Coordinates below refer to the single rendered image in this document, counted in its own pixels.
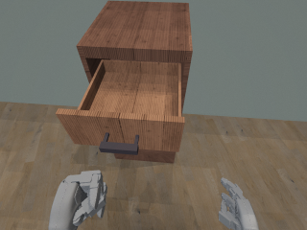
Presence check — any handle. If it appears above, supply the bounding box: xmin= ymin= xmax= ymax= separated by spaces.
xmin=99 ymin=132 xmax=139 ymax=155

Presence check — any left robot hand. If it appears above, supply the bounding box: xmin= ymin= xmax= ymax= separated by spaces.
xmin=48 ymin=170 xmax=107 ymax=230

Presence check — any cabinet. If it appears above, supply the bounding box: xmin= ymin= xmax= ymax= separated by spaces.
xmin=76 ymin=0 xmax=193 ymax=164

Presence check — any right robot hand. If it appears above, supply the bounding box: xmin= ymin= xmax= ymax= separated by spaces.
xmin=219 ymin=177 xmax=260 ymax=230

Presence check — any drawer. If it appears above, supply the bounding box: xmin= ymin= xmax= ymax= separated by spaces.
xmin=56 ymin=59 xmax=185 ymax=152

